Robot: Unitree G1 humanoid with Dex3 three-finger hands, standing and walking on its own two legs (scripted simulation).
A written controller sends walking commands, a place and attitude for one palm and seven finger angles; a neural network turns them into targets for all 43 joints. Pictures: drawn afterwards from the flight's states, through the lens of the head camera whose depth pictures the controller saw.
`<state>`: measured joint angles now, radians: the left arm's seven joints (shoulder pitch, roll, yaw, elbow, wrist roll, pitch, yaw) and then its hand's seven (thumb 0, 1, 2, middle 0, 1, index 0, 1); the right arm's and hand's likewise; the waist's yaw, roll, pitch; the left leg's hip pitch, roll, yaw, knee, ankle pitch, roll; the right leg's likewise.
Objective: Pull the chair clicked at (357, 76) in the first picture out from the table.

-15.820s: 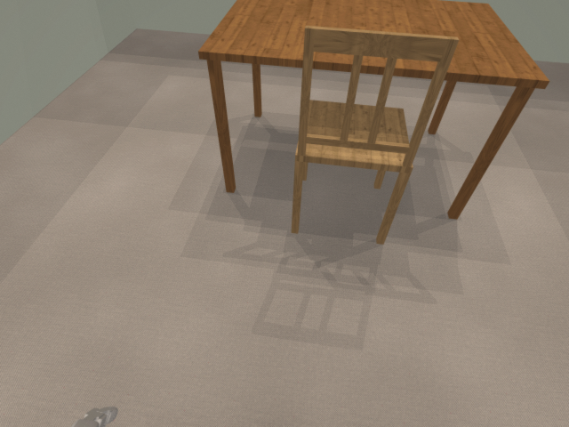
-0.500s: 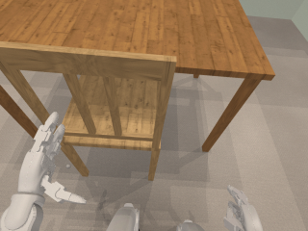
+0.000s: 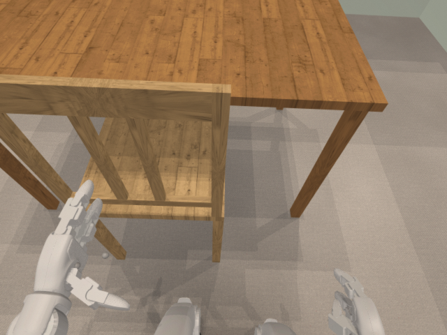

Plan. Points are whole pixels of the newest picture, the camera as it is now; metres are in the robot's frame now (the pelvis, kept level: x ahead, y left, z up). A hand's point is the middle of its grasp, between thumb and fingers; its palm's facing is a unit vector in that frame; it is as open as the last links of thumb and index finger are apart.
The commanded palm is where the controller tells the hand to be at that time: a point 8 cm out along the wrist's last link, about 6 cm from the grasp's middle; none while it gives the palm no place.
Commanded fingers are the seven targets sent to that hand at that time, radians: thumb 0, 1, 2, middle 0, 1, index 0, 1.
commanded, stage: aim the fingers beside a spindle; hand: left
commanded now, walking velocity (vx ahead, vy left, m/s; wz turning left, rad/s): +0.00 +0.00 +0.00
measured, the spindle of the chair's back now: (104, 163) +0.44 +0.27 +0.00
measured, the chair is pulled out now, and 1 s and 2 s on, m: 0.00 0.00 0.00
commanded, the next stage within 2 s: none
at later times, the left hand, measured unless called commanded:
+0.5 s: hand (120, 246) +0.26 +0.18 +0.03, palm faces +0.03 -1.00 -0.06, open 16.9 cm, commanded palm +0.23 +0.24 +0.03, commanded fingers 0.00 -0.50 0.30 -0.06 -0.08 -0.06 -0.08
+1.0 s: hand (135, 244) +0.27 +0.17 +0.01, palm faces -0.01 -1.00 -0.02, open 16.9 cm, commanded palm +0.25 +0.23 +0.01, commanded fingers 0.00 -0.50 0.30 -0.06 -0.08 -0.06 -0.08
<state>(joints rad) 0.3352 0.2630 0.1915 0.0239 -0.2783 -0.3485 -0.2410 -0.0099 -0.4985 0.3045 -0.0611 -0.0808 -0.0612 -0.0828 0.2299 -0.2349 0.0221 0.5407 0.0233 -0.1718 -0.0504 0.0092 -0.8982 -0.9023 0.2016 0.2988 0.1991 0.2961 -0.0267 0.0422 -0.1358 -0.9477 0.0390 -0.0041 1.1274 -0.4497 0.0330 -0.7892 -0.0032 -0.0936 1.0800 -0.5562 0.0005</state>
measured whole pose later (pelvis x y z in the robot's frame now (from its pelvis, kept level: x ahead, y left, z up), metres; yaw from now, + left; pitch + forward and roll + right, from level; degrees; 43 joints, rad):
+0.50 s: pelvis +0.01 -0.02 -0.01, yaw +0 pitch +17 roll -2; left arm 0.27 0.25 0.24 0.13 -0.29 -0.42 -0.28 -0.01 -0.50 0.30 -0.06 -0.08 -0.06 -0.08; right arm 0.21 -0.25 -0.01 0.58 0.02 -0.16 -0.05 0.01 -0.90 -0.90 0.20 0.30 0.20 0.30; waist -0.02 0.04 -0.16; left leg -1.00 0.05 -0.02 1.18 -0.48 0.00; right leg -0.86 0.01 -0.10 1.16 -0.60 -0.03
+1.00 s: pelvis -0.01 -0.01 -0.03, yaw -1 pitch +19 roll -3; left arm 0.19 0.22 0.15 0.14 -0.25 -0.44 -0.21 -0.01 -0.50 0.30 -0.06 -0.08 -0.06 -0.08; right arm 0.21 -0.24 0.01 0.56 0.01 -0.15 -0.04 0.01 -0.90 -0.90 0.20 0.30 0.20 0.30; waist -0.04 0.03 -0.16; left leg -1.10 0.05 0.00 1.25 -0.49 0.02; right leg -0.95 0.00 -0.09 1.22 -0.61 -0.01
